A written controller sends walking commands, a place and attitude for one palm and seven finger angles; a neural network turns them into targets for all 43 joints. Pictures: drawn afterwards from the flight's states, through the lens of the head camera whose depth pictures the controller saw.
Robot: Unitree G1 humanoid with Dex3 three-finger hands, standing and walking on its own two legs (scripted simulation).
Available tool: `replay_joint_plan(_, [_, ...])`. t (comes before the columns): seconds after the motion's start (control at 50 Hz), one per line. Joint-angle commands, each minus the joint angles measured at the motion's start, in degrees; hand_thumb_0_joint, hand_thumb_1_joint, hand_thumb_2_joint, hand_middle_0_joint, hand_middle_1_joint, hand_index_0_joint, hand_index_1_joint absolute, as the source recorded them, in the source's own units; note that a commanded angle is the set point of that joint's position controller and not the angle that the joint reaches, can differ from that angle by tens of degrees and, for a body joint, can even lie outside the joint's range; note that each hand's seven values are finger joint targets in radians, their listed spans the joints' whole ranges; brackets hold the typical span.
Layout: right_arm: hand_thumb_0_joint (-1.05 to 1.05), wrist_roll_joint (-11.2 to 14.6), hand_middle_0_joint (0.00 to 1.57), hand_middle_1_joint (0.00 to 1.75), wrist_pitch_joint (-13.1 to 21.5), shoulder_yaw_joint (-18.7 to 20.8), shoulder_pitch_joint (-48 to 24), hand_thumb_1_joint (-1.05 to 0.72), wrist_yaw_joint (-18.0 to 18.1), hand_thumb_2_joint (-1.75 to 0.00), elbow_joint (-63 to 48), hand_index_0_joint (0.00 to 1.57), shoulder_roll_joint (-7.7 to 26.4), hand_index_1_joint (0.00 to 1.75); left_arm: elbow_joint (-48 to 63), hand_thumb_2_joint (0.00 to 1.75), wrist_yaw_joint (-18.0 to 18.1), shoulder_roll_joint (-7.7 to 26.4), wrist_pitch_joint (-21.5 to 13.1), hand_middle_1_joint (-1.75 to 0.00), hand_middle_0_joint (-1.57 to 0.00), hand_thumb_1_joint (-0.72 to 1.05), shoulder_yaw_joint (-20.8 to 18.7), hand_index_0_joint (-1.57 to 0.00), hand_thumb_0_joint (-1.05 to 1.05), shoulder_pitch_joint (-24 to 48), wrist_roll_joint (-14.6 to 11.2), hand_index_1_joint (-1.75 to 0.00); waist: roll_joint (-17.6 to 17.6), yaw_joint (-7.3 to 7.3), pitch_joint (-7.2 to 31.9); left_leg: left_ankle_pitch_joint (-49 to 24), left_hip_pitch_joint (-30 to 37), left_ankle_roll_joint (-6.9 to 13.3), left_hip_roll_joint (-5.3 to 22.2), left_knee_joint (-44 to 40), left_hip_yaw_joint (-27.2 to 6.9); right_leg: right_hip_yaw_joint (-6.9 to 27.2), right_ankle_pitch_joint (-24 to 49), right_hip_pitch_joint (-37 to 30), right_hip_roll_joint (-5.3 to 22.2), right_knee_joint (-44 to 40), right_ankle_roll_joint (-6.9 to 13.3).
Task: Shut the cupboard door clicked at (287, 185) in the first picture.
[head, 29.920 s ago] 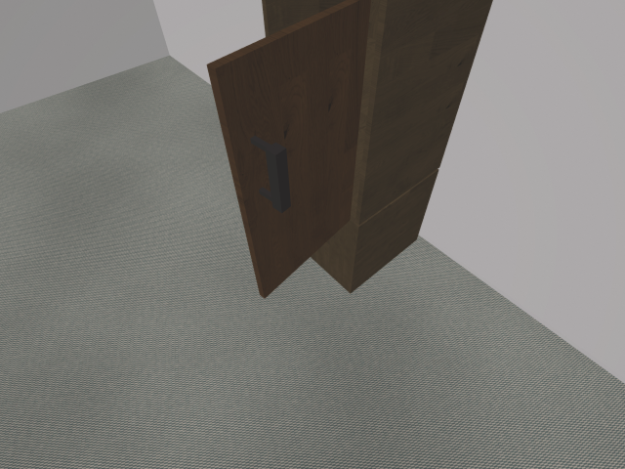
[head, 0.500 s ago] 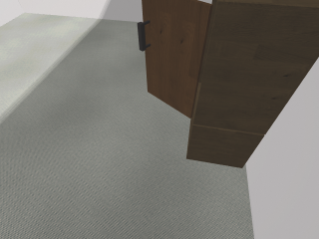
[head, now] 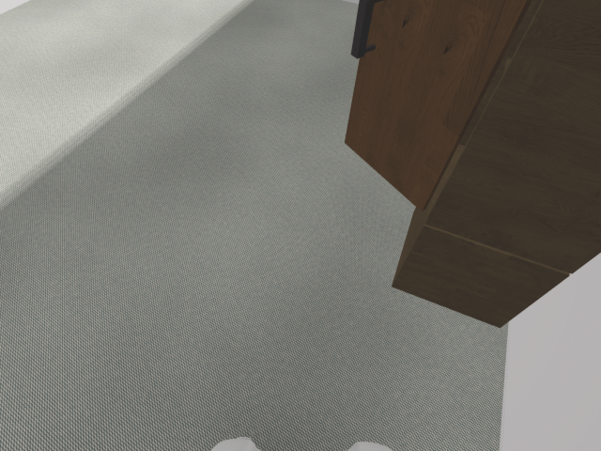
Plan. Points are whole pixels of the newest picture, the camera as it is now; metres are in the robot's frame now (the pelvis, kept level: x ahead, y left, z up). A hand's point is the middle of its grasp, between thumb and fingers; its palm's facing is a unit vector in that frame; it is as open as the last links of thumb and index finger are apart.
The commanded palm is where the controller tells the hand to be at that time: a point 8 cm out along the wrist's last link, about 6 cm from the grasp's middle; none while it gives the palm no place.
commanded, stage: walk to a spot facing it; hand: left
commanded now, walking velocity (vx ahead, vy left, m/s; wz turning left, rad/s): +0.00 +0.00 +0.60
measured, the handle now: (369, 26) +0.98 -0.14 +0.07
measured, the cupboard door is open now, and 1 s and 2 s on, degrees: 58 58 58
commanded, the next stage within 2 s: turn to face it in 1.82 s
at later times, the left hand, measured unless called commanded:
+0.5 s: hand out of the picture -0.01 +0.20 -0.16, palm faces +0.36 -0.90 -0.25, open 7.3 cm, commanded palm none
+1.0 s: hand out of the picture +0.04 +0.21 -0.13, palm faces +0.63 -0.73 -0.27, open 7.3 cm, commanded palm none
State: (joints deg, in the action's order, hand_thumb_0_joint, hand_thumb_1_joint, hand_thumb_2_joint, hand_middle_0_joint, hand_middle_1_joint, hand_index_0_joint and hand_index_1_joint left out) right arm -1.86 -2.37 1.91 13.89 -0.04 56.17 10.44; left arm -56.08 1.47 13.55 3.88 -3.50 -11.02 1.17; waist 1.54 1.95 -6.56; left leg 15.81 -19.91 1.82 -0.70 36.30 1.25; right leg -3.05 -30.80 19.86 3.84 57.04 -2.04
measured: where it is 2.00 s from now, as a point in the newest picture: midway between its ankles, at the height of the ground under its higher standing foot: (184, 372)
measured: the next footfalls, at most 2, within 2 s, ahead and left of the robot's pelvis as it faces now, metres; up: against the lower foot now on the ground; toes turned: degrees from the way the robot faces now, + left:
right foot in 0.22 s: +0.05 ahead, -0.16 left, +0.00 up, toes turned +9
left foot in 0.52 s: -0.01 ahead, +0.12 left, +0.00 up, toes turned +27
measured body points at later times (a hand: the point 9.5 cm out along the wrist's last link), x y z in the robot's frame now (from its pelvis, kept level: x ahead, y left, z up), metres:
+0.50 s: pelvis -0.01 -0.01 +0.01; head +0.04 +0.01 +0.45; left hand -0.03 +0.25 -0.14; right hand +0.17 -0.25 -0.13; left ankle -0.05 +0.10 -0.71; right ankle +0.01 -0.16 -0.72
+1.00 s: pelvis +0.12 +0.02 +0.02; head +0.16 +0.03 +0.47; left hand +0.00 +0.25 -0.11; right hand +0.31 -0.15 -0.14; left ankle +0.01 +0.11 -0.63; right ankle +0.18 -0.07 -0.72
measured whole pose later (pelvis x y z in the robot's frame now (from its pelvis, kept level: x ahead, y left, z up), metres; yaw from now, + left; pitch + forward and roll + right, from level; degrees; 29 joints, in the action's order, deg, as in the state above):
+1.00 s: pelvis +0.12 +0.02 +0.02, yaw +40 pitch +1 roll +1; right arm -1.8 -1.7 4.3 14.4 -1.6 55.7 13.3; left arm -52.4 0.2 10.8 -2.9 -3.6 -15.8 2.0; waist -1.5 1.6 -3.2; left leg 19.8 -29.5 -0.3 1.9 65.6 0.4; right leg -9.4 -15.6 11.9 5.2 26.7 -0.1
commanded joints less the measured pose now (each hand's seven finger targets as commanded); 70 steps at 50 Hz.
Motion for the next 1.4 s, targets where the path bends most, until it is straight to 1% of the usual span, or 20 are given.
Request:
replay_joint_plan(0.0, [0.00,-0.33,0.20,0.30,1.37,3.32,2.52,-0.90,1.54,-0.90,-3.35,0.20,13.86,0.30,6.80,0.90,-0.27,5.12,-2.28,-0.30,-0.20,0.90,-1.43,-0.20,0.00,1.38,-0.17,-0.30,-8.27,0.05,8.20,-12.16,8.52,7.73,15.00,-18.94,-23.45,4.03,3.81,7.65,-0.26,0.34,-0.60])
replay_joint_plan(0.16, [0.00,0.55,0.20,0.30,-0.25,4.39,-2.84,-0.90,0.83,-0.90,-6.15,0.20,12.30,0.30,5.74,0.90,0.43,6.59,-2.85,-0.30,-0.20,0.90,-2.36,-0.20,0.00,-9.67,-0.23,-0.30,-7.90,-4.31,9.80,0.36,-5.38,2.56,5.94,-14.65,-21.37,2.29,13.79,-15.91,-3.30,-31.93,0.44])
replay_joint_plan(0.2, [0.00,0.83,0.20,0.30,-0.31,4.28,-2.70,-0.90,0.11,-0.90,-8.06,0.20,6.62,0.30,7.68,0.90,0.95,14.51,-3.15,-0.30,-0.20,0.90,-3.73,-0.20,0.00,-7.61,1.16,-0.30,13.45,-4.76,5.35,15.67,-16.97,-4.46,-6.40,13.90,-5.29,28.82,-1.53,-13.16,22.55,-49.12,10.89])
replay_joint_plan(0.22, [0.00,0.16,0.20,0.30,-0.70,4.78,-1.88,-0.90,-0.44,-0.90,-7.97,0.20,8.44,0.30,9.12,0.90,0.99,14.12,-3.08,-0.30,-0.20,0.90,-3.15,-0.20,0.00,-2.58,0.70,-0.30,8.25,-2.04,4.18,15.69,-13.70,-3.52,-2.42,26.64,-6.84,25.56,-1.12,-3.47,24.37,-48.40,12.84])
replay_joint_plan(0.28, [0.00,0.47,0.20,0.30,-1.19,4.37,0.28,-0.90,-1.50,-0.90,-6.94,0.20,6.97,0.30,10.66,0.90,1.07,8.82,-3.88,-0.30,-0.20,0.90,-2.12,-0.20,0.00,5.31,0.86,-0.30,9.57,2.27,1.42,8.97,-11.86,-4.44,2.29,32.14,-4.22,9.07,15.56,-1.23,15.56,-41.88,10.21])
replay_joint_plan(0.36, [0.00,1.17,0.20,0.30,-0.25,2.87,-5.64,-0.90,-1.83,-0.90,-8.98,0.20,5.60,0.30,7.90,0.90,0.77,11.56,-4.21,-0.30,-0.20,0.90,-2.90,-0.20,0.00,-3.55,0.90,-0.30,9.46,-2.84,4.95,11.38,-7.59,-5.10,1.14,12.90,2.46,1.84,46.41,-13.91,15.37,-32.46,9.33])
replay_joint_plan(0.46, [0.00,0.81,0.20,0.30,1.05,2.80,-0.97,-0.90,-1.88,-0.90,-8.57,0.20,8.93,0.30,7.45,0.90,-0.49,12.91,-3.79,-0.30,-0.20,0.90,-3.67,-0.20,0.00,-4.89,0.21,-0.30,6.04,-0.82,8.75,3.43,10.23,-3.22,0.53,-8.62,4.79,-2.70,21.16,-7.52,14.54,-25.85,3.81])
replay_joint_plan(0.5, [0.00,-0.51,0.20,0.30,1.74,5.59,8.15,-0.90,-1.08,-0.90,-6.87,0.20,20.69,0.30,11.81,0.90,-1.65,5.85,-3.48,-0.30,-0.20,0.90,-2.00,-0.20,0.00,-1.77,-0.13,-0.30,-23.19,4.63,9.01,0.03,24.59,8.34,22.60,-19.45,-29.93,-8.63,-9.09,18.76,2.00,-0.13,-2.89])
replay_joint_plan(0.52, [0.00,-0.60,0.20,0.30,1.84,5.52,12.56,-0.90,-0.70,-0.90,-4.93,0.20,20.94,0.30,13.98,0.90,-1.50,7.24,-3.41,-0.30,-0.20,0.90,-1.49,-0.20,0.00,5.60,0.67,-0.30,-17.02,7.45,7.96,8.25,20.46,11.60,24.94,-22.08,-33.61,-0.95,-7.75,21.14,3.21,5.54,-1.11])
replay_joint_plan(0.76, [0.00,0.08,0.20,0.30,3.18,3.70,-0.21,-0.90,0.37,-0.90,-6.08,0.20,14.42,0.30,9.32,0.90,-3.49,6.01,-5.00,-0.30,-0.20,0.90,-2.00,-0.20,0.00,-2.50,0.23,-0.30,-9.46,-2.90,5.01,10.65,1.20,6.24,9.66,-17.18,-17.82,-2.89,15.04,-6.00,-3.34,-22.24,-1.81])
replay_joint_plan(0.8, [0.00,0.87,0.20,0.30,3.34,3.05,-2.89,-0.90,0.20,-0.90,-7.30,0.20,10.20,0.30,6.22,0.90,-2.62,10.95,-5.99,-0.30,-0.20,0.90,-3.75,-0.20,0.00,-14.12,0.76,-0.30,3.12,-8.99,6.38,17.79,-16.60,2.25,1.69,-0.04,-11.12,7.25,5.00,-26.99,4.86,-34.89,0.37])
replay_joint_plan(0.82, [0.00,1.31,0.20,0.30,3.74,2.19,-2.19,-0.90,-0.02,-0.90,-8.94,0.20,5.92,0.30,5.58,0.90,-1.78,16.68,-6.28,-0.30,-0.20,0.90,-4.77,-0.20,0.00,-19.05,1.37,-0.30,21.50,-10.98,9.25,23.06,-23.86,-0.67,-5.32,21.96,-3.23,31.59,-11.29,-29.78,22.38,-47.43,6.24])
replay_joint_plan(0.86, [0.00,0.15,0.20,0.30,3.43,3.40,-2.17,-0.90,-0.65,-0.90,-8.77,0.20,7.63,0.30,7.00,0.90,-0.66,13.25,-6.24,-0.30,-0.20,0.90,-3.96,-0.20,0.00,-11.76,0.59,-0.30,11.83,-5.22,3.77,14.66,-24.73,-0.48,1.67,37.42,-7.14,36.44,-21.83,-16.71,24.94,-51.38,10.10])
replay_joint_plan(0.92, [0.00,-0.03,0.20,0.30,2.77,2.72,-2.04,-0.90,-2.14,-0.90,-5.92,0.20,5.25,0.30,7.03,0.90,-0.81,6.28,-7.88,-0.30,-0.20,0.90,-2.24,-0.20,0.00,-5.38,0.60,-0.30,6.34,-1.39,2.65,1.69,-18.42,-2.28,6.08,32.82,-4.14,9.72,6.28,-10.00,16.86,-47.69,7.34])
replay_joint_plan(1.0, [0.00,0.31,0.20,0.30,2.58,1.86,-5.83,-0.90,-3.04,-0.90,-6.65,0.20,2.36,0.30,3.36,0.90,-0.78,5.63,-8.78,-0.30,-0.20,0.90,-2.21,-0.20,0.00,-11.03,0.69,-0.30,7.49,-2.93,3.55,0.00,-18.00,-2.84,5.54,19.22,1.26,-2.26,31.27,-18.12,15.20,-44.55,7.13])
replay_joint_plan(1.14, [0.00,0.39,0.20,0.30,3.75,0.94,-12.34,-0.90,-3.51,-0.90,-8.89,0.20,2.64,0.30,0.04,0.90,-0.74,6.86,-8.71,-0.30,-0.20,0.90,-2.11,-0.20,0.00,-15.17,0.49,-0.30,7.53,-4.22,3.67,-0.12,-10.12,0.14,2.70,1.39,6.26,-7.09,48.65,-24.15,17.21,-38.33,6.49])
replay_joint_plan(1.2, [0.00,-0.17,0.20,0.30,4.21,2.29,3.20,-0.90,-2.27,-0.90,-4.31,0.20,8.05,0.30,0.53,0.90,-0.96,7.87,-8.14,-0.30,-0.20,0.90,-2.27,-0.20,0.00,-12.28,-0.09,-0.30,2.62,4.27,11.00,-3.68,18.39,2.57,0.55,-6.48,7.86,-12.53,47.71,-11.71,14.07,-17.25,3.17])
replay_joint_plan(1.24, [0.00,-0.19,0.20,0.30,4.15,5.04,16.17,-0.90,-0.51,-0.90,-1.63,0.20,19.36,0.30,5.41,0.90,-1.96,3.50,-7.72,-0.30,-0.20,0.90,-1.02,-0.20,0.00,-9.16,-0.38,-0.30,-16.62,8.92,18.75,-8.53,38.68,13.82,25.51,-16.38,-29.77,-7.59,-2.58,17.21,1.81,14.06,-0.19])
replay_joint_plan(1.26, [0.00,0.09,0.20,0.30,4.06,4.68,15.30,-0.90,-0.06,-0.90,-1.54,0.20,19.73,0.30,7.92,0.90,-1.44,4.02,-7.57,-0.30,-0.20,0.90,-0.95,-0.20,0.00,-3.83,-0.10,-0.30,-5.95,8.09,13.97,-4.88,30.54,14.79,28.58,-18.16,-31.73,-1.55,-2.21,19.91,2.91,19.04,0.68])
replay_joint_plan(1.38, [0.00,0.32,0.20,0.30,5.66,1.65,0.01,-0.90,1.03,-0.90,-3.44,0.20,9.17,0.30,1.83,0.90,-2.72,0.46,-4.96,-0.30,-0.20,0.90,-1.18,-0.20,0.00,-9.55,0.81,-0.30,-9.92,-1.93,5.81,3.91,6.24,8.09,15.16,-24.79,-10.53,0.46,13.71,10.20,5.33,4.07,0.13])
